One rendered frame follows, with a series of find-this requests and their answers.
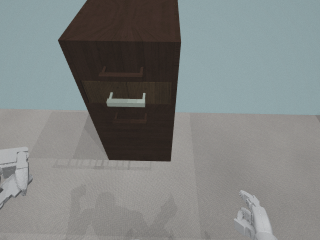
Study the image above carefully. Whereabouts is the drawer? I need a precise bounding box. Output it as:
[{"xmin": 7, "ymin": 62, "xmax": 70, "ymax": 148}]
[{"xmin": 81, "ymin": 80, "xmax": 172, "ymax": 104}]

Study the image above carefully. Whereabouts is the handle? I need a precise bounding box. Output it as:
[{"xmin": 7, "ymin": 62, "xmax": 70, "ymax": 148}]
[
  {"xmin": 112, "ymin": 119, "xmax": 147, "ymax": 127},
  {"xmin": 98, "ymin": 72, "xmax": 144, "ymax": 83},
  {"xmin": 106, "ymin": 92, "xmax": 146, "ymax": 108}
]

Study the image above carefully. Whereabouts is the cabinet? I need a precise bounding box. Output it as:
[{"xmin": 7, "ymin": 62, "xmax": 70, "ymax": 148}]
[{"xmin": 58, "ymin": 0, "xmax": 181, "ymax": 162}]

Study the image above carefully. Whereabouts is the robot right hand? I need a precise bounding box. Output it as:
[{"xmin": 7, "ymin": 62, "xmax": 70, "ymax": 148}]
[{"xmin": 234, "ymin": 190, "xmax": 274, "ymax": 240}]

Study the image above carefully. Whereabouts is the robot left hand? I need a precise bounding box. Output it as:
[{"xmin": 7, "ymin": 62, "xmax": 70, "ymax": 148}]
[{"xmin": 0, "ymin": 146, "xmax": 33, "ymax": 210}]

